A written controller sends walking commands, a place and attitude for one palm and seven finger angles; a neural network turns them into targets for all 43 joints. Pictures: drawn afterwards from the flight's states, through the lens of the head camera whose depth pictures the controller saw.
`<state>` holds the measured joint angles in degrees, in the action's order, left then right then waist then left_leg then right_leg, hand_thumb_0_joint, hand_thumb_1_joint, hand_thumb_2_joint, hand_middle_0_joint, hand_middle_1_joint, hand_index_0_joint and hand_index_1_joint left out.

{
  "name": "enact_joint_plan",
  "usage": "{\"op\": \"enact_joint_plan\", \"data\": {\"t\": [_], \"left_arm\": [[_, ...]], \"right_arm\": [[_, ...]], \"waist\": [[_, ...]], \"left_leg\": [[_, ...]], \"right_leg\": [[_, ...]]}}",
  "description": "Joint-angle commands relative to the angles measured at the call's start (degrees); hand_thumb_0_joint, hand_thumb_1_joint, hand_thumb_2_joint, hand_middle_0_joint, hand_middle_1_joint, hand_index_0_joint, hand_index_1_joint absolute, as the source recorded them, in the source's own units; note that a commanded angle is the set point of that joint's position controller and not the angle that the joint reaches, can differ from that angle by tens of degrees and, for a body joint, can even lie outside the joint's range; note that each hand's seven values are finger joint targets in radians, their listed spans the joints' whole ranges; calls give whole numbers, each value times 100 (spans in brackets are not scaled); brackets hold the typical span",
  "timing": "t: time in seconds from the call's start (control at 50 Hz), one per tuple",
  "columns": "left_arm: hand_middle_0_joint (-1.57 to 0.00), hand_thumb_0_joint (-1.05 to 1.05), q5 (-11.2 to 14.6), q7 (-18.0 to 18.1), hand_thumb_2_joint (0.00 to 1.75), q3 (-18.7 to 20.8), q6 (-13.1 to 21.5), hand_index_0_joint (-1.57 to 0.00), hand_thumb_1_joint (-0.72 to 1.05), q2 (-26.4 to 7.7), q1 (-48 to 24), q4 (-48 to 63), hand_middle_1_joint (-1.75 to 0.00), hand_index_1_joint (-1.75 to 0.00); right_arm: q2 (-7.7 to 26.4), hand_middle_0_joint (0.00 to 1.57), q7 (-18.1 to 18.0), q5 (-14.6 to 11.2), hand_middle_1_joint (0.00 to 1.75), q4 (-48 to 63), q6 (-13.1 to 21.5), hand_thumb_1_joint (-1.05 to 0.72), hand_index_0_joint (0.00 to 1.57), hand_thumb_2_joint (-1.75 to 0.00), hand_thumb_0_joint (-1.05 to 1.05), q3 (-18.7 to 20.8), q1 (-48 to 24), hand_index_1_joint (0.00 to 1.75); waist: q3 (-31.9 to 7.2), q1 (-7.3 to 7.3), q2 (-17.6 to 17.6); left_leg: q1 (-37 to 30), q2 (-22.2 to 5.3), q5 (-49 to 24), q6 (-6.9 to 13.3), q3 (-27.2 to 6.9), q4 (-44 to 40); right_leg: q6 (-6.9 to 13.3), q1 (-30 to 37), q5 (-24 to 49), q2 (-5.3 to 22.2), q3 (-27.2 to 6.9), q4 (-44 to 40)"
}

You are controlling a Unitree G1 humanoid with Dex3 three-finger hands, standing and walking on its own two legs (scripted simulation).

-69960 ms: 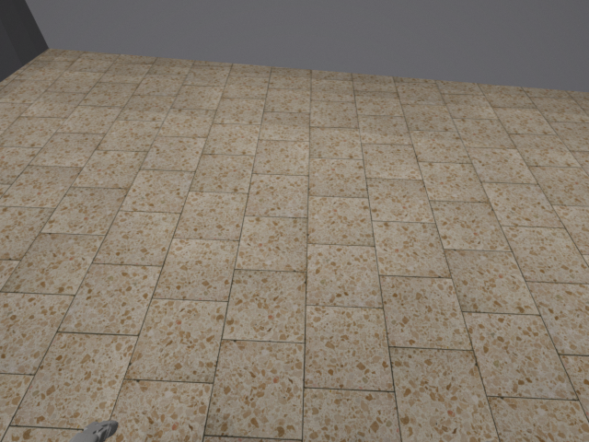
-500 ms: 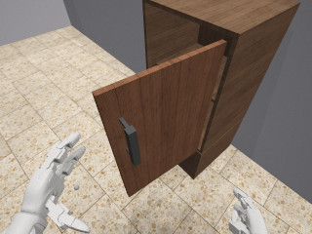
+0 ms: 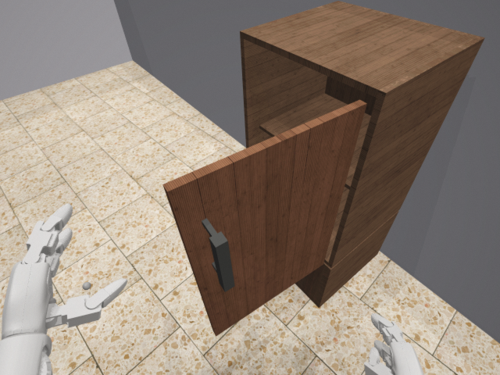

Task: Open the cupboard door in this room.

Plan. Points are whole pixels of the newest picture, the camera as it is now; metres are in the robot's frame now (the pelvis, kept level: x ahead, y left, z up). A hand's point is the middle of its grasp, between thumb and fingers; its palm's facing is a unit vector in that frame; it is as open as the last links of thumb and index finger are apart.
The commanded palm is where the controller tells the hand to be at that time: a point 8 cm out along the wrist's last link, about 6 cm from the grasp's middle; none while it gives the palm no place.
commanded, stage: draw the hand back to the body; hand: left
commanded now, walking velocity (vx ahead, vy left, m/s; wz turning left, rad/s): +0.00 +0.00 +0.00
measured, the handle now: (217, 255) +0.32 +0.10 +0.00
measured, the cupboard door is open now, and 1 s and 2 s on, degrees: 85 85 85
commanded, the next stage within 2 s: step back with the hand held close in 0.64 s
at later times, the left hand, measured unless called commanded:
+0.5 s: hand (73, 265) +0.20 +0.24 +0.15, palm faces +0.44 -0.80 -0.41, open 7.6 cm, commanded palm +0.15 +0.28 +0.17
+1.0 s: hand (63, 280) +0.18 +0.24 +0.16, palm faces +0.37 -0.78 -0.50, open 7.4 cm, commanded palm +0.12 +0.28 +0.18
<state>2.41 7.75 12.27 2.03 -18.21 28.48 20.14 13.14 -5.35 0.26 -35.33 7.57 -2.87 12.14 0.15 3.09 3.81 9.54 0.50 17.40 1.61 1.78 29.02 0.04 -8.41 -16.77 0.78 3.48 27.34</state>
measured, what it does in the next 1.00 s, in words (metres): stands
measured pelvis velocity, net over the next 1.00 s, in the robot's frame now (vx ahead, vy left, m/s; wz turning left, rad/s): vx -0.03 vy -0.01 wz -0.02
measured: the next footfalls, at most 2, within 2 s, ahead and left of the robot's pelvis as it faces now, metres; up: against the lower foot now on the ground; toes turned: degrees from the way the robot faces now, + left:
right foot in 1.96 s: -0.25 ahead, -0.10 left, +0.00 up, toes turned -2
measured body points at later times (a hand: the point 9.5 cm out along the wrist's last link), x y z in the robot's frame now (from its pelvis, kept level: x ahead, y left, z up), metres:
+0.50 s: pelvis +0.01 -0.02 +0.01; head -0.01 -0.04 +0.46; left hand +0.17 +0.28 +0.18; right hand +0.20 -0.24 -0.08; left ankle -0.02 +0.10 -0.74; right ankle -0.02 -0.12 -0.74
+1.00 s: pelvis -0.03 -0.01 +0.01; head -0.02 -0.04 +0.46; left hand +0.15 +0.28 +0.19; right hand +0.15 -0.26 -0.08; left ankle -0.02 +0.10 -0.74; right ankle -0.02 -0.12 -0.74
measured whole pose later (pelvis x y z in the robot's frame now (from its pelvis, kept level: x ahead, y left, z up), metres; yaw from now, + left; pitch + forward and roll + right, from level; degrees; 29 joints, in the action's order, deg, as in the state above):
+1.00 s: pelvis -0.03 -0.01 +0.01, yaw -1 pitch -1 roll -1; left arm 2.9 6.5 21.2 8.1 -22.1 30.8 23.8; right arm 14.5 -4.9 -0.1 -34.0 1.7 0.7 9.4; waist 1.0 0.6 4.4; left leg 11.2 -1.2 12.5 0.4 2.3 24.6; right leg 1.3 -10.0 -11.1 -1.1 3.0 22.0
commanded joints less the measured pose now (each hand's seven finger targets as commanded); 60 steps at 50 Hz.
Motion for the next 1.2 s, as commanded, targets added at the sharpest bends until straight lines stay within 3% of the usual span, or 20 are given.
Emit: {"op": "enact_joint_plan", "data": {"t": [0.0,0.1,0.16,0.24,0.34,0.42,0.46,0.5,0.6,0.64,0.72,0.74,0.76,0.78,0.8,0.84,0.96,1.0,1.18], "left_arm": [[-19,0,-4,44,72,812,389,-19,48,-932,-450,1149,-30,-30],[-19,0,19,23,80,1096,434,-19,65,-1107,-504,1408,-30,-30],[-19,0,36,18,84,1215,439,-19,76,-1174,-538,1445,-30,-30],[-20,0,81,6,90,1393,447,-20,90,-1264,-694,1362,-30,-30],[-20,0,99,-59,90,1177,436,-20,90,-1049,-635,1103,-30,-30],[-20,0,81,-30,90,1360,501,-20,90,-1303,-774,1259,-30,-30],[-20,0,83,-26,90,1344,523,-20,90,-1270,-720,1346,-30,-30],[-20,0,95,-25,90,1352,531,-20,90,-1263,-676,1320,-30,-30],[-20,0,91,-27,90,1320,566,-20,90,-1218,-707,1244,-30,-30],[-20,0,108,-39,90,1290,569,-20,90,-1184,-726,1121,-30,-30],[-20,0,94,-40,90,1320,639,-20,90,-1231,-778,1123,-30,-30],[-20,0,106,-21,90,1359,731,-20,90,-1402,-1255,1832,-30,-30],[-20,0,49,31,90,2143,941,-20,90,-2129,-1465,1847,-30,-30],[-20,0,53,-37,90,1781,908,-20,90,-1592,-690,1207,-30,-30],[-20,0,43,-74,90,1578,891,-20,90,-1374,-390,1163,-30,-30],[-20,0,35,-68,90,1541,939,-20,90,-1332,-167,1232,-30,-30],[-20,0,66,21,90,1734,924,-20,90,-1529,214,1491,-30,-30],[-20,0,68,52,90,1790,917,-20,90,-1596,203,1560,-30,-30],[-20,0,-17,218,90,1822,1049,-20,90,-1649,246,1931,-30,-30]], "right_arm": [[619,20,-16,-7,30,864,236,-90,20,-90,0,270,-752,30],[607,20,43,0,30,834,171,-90,20,-90,0,307,-775,30],[620,20,65,-3,30,811,146,-90,20,-90,0,333,-798,30],[610,20,75,-15,30,773,83,-90,20,-90,0,354,-841,30],[640,20,93,-25,30,786,7,-90,20,-90,0,397,-866,30],[638,20,68,-10,30,774,27,-90,20,-90,0,399,-910,30],[593,20,66,-15,30,768,55,-90,20,-90,0,391,-922,30],[580,20,60,-9,30,757,75,-90,20,-90,0,392,-926,30],[576,20,48,-22,30,705,116,-90,20,-90,0,402,-939,30],[590,20,44,-21,30,697,118,-90,20,-90,0,404,-964,30],[596,20,33,-20,30,653,162,-90,20,-90,0,426,-968,30],[596,20,37,-31,30,736,224,-90,20,-90,0,406,-1041,30],[682,20,21,-67,30,907,98,-90,20,-90,0,396,-938,30],[623,20,19,-35,30,788,-12,-90,20,-90,0,433,-890,30],[651,20,44,-29,30,854,-93,-90,20,-90,0,452,-880,30],[690,20,30,-20,30,903,-179,-90,20,-90,0,474,-877,30],[697,20,-38,-86,30,1096,-385,-90,20,-90,0,564,-851,30],[683,20,-48,-98,30,1142,-419,-90,20,-90,0,575,-853,30],[739,20,-83,-106,30,1194,-342,-90,20,-90,0,590,-776,30]], "waist": [[-368,43,-185],[-604,88,97],[-591,90,8],[-432,84,9],[-323,59,-197],[-424,107,-95],[-492,105,34],[-411,107,-87],[-272,87,14],[-103,78,-118],[-187,85,-69],[-379,85,45],[142,-166,-315],[42,-195,-550],[-38,-206,-510],[-239,-218,-117],[-905,-217,-278],[-848,-228,-433],[-561,-252,-128]], "left_leg": [[-311,-204,-1943,-73,-200,-681],[-597,-211,-2527,-85,-157,-697],[-686,-228,-2773,-80,-145,-686],[-668,-213,-2510,-72,-110,-741],[-695,-212,-2242,-35,-64,-794],[-687,-171,-2059,-32,-69,-807],[-738,-159,-2117,-20,-42,-773],[-719,-152,-2139,-15,-31,-764],[-723,-152,-1892,-23,-18,-819],[-651,-156,-1681,-26,-45,-879],[-696,-137,-1536,-14,-24,-889],[-758,-125,-1517,-16,-86,-885],[-283,-227,-1197,75,-204,-631],[-287,-206,-1153,62,-216,-479],[-283,-209,-1149,48,-165,-429],[-226,-266,-1448,20,-175,-521],[-184,-423,-2227,-2,-200,-529],[-21,-431,-2061,-5,-218,-521],[836,-506,-427,95,-466,-714]], "right_leg": [[108,291,1505,-40,-83,-535],[110,542,1952,-31,-141,-607],[97,573,2164,-41,-145,-643],[97,554,2098,-40,-170,-736],[65,475,1973,-47,-173,-821],[88,569,1894,-41,-206,-849],[82,570,1986,-26,-235,-848],[71,549,2073,-36,-238,-876],[67,439,1798,-46,-246,-966],[59,370,1573,-51,-245,-1045],[67,377,1402,-43,-273,-1109],[60,421,1382,-33,-297,-1099],[72,-263,1655,240,-812,-1371],[93,-278,1717,383,-772,-1374],[84,-356,1703,430,-781,-1358],[89,-264,1886,423,-636,-1147],[14,18,2494,348,-497,-653],[2,-57,2332,341,-534,-643],[48,-272,831,310,-707,-623]]}}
